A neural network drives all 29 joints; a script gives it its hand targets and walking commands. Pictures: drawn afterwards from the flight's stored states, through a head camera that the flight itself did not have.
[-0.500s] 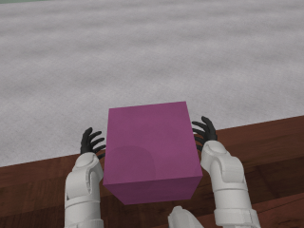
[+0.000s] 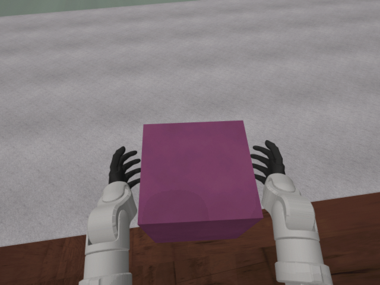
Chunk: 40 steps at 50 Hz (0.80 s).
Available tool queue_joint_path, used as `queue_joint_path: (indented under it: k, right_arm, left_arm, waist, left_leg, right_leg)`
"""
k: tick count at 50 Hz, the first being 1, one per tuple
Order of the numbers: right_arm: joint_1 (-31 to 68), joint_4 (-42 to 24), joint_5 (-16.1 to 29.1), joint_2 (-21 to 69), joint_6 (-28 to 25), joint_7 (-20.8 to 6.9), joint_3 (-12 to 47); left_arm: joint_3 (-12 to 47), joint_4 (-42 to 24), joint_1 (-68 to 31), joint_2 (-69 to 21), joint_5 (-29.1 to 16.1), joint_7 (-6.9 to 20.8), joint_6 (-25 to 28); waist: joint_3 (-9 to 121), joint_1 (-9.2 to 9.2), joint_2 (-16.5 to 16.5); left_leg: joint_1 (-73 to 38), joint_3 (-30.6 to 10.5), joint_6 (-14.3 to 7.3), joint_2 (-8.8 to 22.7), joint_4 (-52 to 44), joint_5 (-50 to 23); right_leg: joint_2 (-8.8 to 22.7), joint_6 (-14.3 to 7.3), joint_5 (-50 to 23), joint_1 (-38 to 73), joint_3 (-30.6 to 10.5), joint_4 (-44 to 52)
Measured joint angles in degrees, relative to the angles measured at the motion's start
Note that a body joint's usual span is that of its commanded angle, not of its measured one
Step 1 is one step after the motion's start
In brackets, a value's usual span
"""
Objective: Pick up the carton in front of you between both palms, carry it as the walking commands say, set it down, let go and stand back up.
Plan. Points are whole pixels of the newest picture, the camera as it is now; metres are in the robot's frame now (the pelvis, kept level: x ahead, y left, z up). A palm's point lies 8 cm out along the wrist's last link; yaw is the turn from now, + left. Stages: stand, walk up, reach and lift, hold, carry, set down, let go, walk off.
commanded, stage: carry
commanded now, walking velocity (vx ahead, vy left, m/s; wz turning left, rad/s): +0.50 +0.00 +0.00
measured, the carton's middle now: (195, 187) +0.34 -0.01 +0.01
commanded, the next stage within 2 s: none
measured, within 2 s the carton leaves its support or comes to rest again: neither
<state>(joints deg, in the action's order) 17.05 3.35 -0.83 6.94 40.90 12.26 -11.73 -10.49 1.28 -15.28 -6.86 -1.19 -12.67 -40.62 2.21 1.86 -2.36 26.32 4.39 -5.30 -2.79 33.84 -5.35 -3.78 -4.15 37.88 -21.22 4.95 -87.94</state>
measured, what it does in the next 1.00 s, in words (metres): goes down: right foot 0.13 m lower, then left foot 0.13 m lower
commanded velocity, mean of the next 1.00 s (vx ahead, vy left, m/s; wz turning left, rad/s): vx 0.50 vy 0.00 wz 0.00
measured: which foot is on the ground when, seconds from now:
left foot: down 0.00-0.36, up 0.38-0.72, down 0.74-1.00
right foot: up 0.00-0.36, down 0.38-0.74, up 0.76-1.00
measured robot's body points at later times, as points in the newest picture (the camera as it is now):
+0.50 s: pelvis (205, 210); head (203, 80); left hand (144, 127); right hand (228, 115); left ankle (179, 279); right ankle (214, 275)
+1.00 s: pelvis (189, 149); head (182, 51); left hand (158, 104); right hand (217, 100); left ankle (184, 228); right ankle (211, 197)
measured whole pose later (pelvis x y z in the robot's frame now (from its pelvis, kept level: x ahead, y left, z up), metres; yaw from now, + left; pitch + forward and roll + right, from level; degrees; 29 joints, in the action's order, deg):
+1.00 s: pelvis +0.75 -0.01 -0.31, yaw +1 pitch +4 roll +1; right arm 16.4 6.2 2.0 8.9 41.6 13.3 -9.7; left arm -16.5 5.5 -14.7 -7.7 2.5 -11.7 -40.3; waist 0.5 7.7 1.4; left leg 22.3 2.2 -6.3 -6.2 52.4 33.6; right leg 2.2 -2.1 -1.4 -43.2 -3.2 -54.2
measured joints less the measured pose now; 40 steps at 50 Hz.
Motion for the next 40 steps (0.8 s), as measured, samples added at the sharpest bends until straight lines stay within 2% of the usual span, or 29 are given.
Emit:
queue_joint_path:
  k: [1,3,4,5,6,8,11,14,16,17,18,19,21,22,23,26,27,28,31,33,35,37,38,39,40]
  right_arm:
    - [0.6,0.4,0.5,0.1,0.0,0.3,1.1]
    - [0.6,1.2,2.3,-0.2,1.1,0.8,2.9]
    - [0.4,1.3,2.8,-0.1,1.7,0.8,3.2]
    - [0.1,1.6,2.8,0.0,2.1,1.3,3.3]
    - [-0.2,2.0,2.9,0.1,2.3,1.6,3.2]
    - [-0.5,2.7,3.1,0.5,2.4,1.7,2.6]
    - [0.0,2.9,3.6,0.9,1.7,1.7,2.0]
    - [0.5,2.4,3.8,1.4,0.4,1.5,2.3]
    - [0.5,1.3,3.7,1.5,0.2,1.4,2.3]
    - [0.0,0.6,3.6,1.3,0.2,1.1,2.1]
    - [-0.7,-0.5,3.3,0.9,0.4,0.7,1.7]
    - [-1.3,-1.4,2.5,0.3,0.5,0.6,1.1]
    - [-0.2,-0.5,0.5,-0.9,0.3,0.9,0.0]
    - [0.3,0.5,-0.3,-1.3,0.5,1.3,-0.8]
    - [0.4,1.4,-0.9,-1.4,0.8,1.7,-1.3]
    - [-0.5,3.2,-2.0,-0.4,1.9,1.7,-3.1]
    - [-0.8,3.4,-2.1,0.0,2.4,1.3,-3.9]
    - [-1.0,3.3,-2.2,0.5,2.6,0.9,-4.5]
    - [-1.5,1.9,-2.2,0.8,2.2,-0.1,-5.3]
    - [-2.0,0.3,-1.5,0.4,1.5,-0.3,-5.1]
    - [-1.9,-0.7,-0.9,0.1,0.9,-0.3,-4.0]
    - [-0.5,-0.5,-0.7,0.2,1.0,-0.2,-2.1]
    - [0.6,-0.4,-0.8,0.3,1.2,-0.1,-1.2]
    - [1.2,0.0,-0.4,0.2,0.9,0.2,-0.4]
    - [1.2,0.5,0.5,0.0,1.0,0.5,0.9]
  left_arm:
    - [-0.3,0.9,-0.6,0.8,0.8,-0.3,0.3]
    - [-1.7,2.6,0.0,0.7,2.5,-1.0,0.0]
    - [-2.7,3.4,0.0,0.4,3.2,-1.1,-0.2]
    - [-3.5,4.1,-0.2,0.1,3.7,-1.1,-0.5]
    - [-4.2,4.8,-0.4,-0.3,3.9,-1.0,-0.7]
    - [-5.0,5.3,-0.4,-0.7,3.9,-0.4,-1.2]
    - [-5.5,4.8,-0.3,-1.1,3.9,0.2,-0.7]
    - [-5.4,2.8,0.2,-0.6,3.7,0.3,0.0]
    - [-4.8,1.9,0.1,-0.4,3.3,0.2,0.2]
    - [-4.2,2.0,-0.3,-0.3,3.3,0.2,0.1]
    - [-3.3,2.3,-1.2,-0.4,3.2,0.1,-0.4]
    - [-2.4,2.6,-2.3,-0.6,3.3,0.1,-1.0]
    - [-0.5,2.9,-3.8,-0.5,2.5,-0.4,-1.8]
    - [0.7,3.0,-4.1,0.0,1.7,-0.8,-2.3]
    - [1.6,3.0,-3.9,0.3,0.6,-1.0,-2.9]
    - [2.1,3.7,-2.5,-0.3,-0.7,-1.7,-4.3]
    - [1.7,4.2,-2.2,-0.7,-0.8,-1.8,-4.5]
    - [1.3,4.5,-2.1,-1.0,-0.9,-1.8,-4.5]
    - [1.0,4.8,-2.4,-1.7,-1.1,-1.7,-3.4]
    - [1.2,4.1,-2.7,-2.1,-1.2,-1.5,-2.3]
    - [1.0,2.8,-2.7,-2.1,-0.9,-0.9,-1.6]
    - [0.2,0.7,-1.6,-1.3,-0.4,-0.2,-1.2]
    - [-0.1,0.1,-1.5,-0.6,0.1,-0.1,-0.9]
    - [-0.5,0.9,-2.2,0.3,0.9,-0.3,-0.3]
    - [-1.2,1.9,-2.1,0.6,2.0,-0.5,-0.1]
  waist:
    - [0.0,1.74,1.4]
    - [0.6,4.01,1.4]
    - [0.8,5.03,1.2]
    - [0.8,5.65,1.3]
    - [0.6,5.97,1.6]
    - [0.0,6.12,2.2]
    - [-0.7,5.9,2.7]
    - [-0.7,5.49,4.1]
    - [-0.2,4.27,4.4]
    - [0.2,2.86,4.5]
    - [0.6,0.72,4.8]
    - [1.4,-1.78,4.9]
    - [2.9,-5.55,3.6]
    - [3.1,-7.05,3.0]
    - [3.2,-8.12,2.6]
    - [2.7,-9.54,2.0]
    - [2.2,-9.62,1.8]
    - [1.6,-9.74,1.9]
    - [-0.2,-9.56,1.2]
    - [-0.9,-9.03,0.3]
    - [-0.9,-7.58,0.0]
    - [-0.4,-3.79,-0.3]
    - [0.1,-1.21,-0.5]
    - [0.0,0.67,1.2]
    - [0.1,1.77,2.2]
  left_leg:
    - [1.3,0.4,-0.1,-1.5,4.3,5.4]
    - [0.5,-0.7,-1.5,-3.3,9.3,19.9]
    - [0.0,-1.5,-1.9,-3.9,10.7,25.2]
    - [-0.2,-2.1,-0.9,-4.2,12.0,27.6]
    - [-0.4,-2.2,-1.0,-4.4,13.3,29.1]
    - [-1.5,-2.4,-1.8,-4.4,15.2,32.1]
    - [-3.0,-3.8,-1.6,-4.2,19.3,37.9]
    - [-5.7,-4.7,-1.0,-4.4,23.6,44.9]
    - [-7.1,-3.9,0.1,-3.4,29.3,48.0]
    - [-7.3,-2.6,0.8,-2.3,33.7,44.8]
    - [-6.7,-1.5,1.1,-1.3,40.0,38.3]
    - [-5.1,-1.1,1.6,-0.7,47.8,36.0]
    - [0.6,-3.8,2.4,-0.4,57.7,36.7]
    - [3.8,-5.5,2.4,-0.2,58.3,36.2]
    - [6.6,-6.8,2.5,0.1,56.6,35.4]
    - [12.3,-8.4,3.7,2.0,42.7,31.8]
    - [13.8,-8.3,3.8,2.7,39.2,28.5]
    - [15.1,-7.9,3.5,3.3,35.3,22.1]
    - [15.5,-7.3,2.8,4.1,18.6,1.4]
    - [12.6,-6.2,2.7,3.8,6.9,-7.6]
    - [8.9,-3.5,1.8,2.8,2.5,-13.2]
    - [1.7,-0.3,-0.2,1.5,-1.8,-11.1]
    - [0.0,0.0,-1.4,1.0,-2.1,-3.2]
    - [1.5,0.9,-2.2,-0.5,2.1,1.4]
    - [2.2,1.5,-3.3,-1.6,6.1,7.5]
  right_leg:
    - [0.0,0.8,-0.7,-3.0,-2.4,-6.0]
    - [-0.8,1.2,-2.3,-8.5,-5.9,-7.7]
    - [-0.4,1.5,-3.6,-11.3,-6.7,-4.8]
    - [0.5,2.0,-6.0,-14.0,-7.4,-0.4]
    - [1.4,2.5,-8.3,-15.9,-7.9,5.9]
    - [3.0,2.8,-14.7,-18.9,-8.3,16.4]
    - [4.3,1.7,-34.9,-21.5,-8.2,29.2]
    - [4.4,1.7,-48.5,-18.6,-7.0,45.6]
    - [3.6,0.9,-54.4,-14.9,-4.3,50.0]
    - [3.1,0.4,-55.2,-11.8,-2.6,51.6]
    - [2.5,-0.3,-55.0,-7.6,-0.8,54.1]
    - [1.9,-1.3,-47.8,-3.4,0.0,55.6]
    - [-1.0,-2.0,-24.5,-1.6,-0.9,51.9]
    - [-2.0,-2.1,-21.0,-2.4,-0.9,48.8]
    - [-2.7,-2.6,-20.9,-3.1,-0.6,45.7]
    - [-3.9,-3.4,-10.5,-2.4,-0.9,39.1]
    - [-3.9,-3.2,-8.1,-1.7,-1.1,37.8]
    - [-3.7,-2.7,-6.2,-1.2,-1.6,36.5]
    - [-3.5,-2.5,0.2,0.8,-2.8,32.0]
    - [-3.6,-2.3,5.1,2.9,-3.2,29.1]
    - [-2.9,-2.0,9.8,4.6,-2.5,23.9]
    - [-1.5,-0.5,1.8,3.5,-0.9,11.7]
    - [-1.4,0.4,1.3,0.8,-0.8,2.7]
    - [-0.6,1.1,1.0,-2.1,-2.6,-3.9]
    - [-0.6,1.4,0.2,-5.0,-4.8,-7.2]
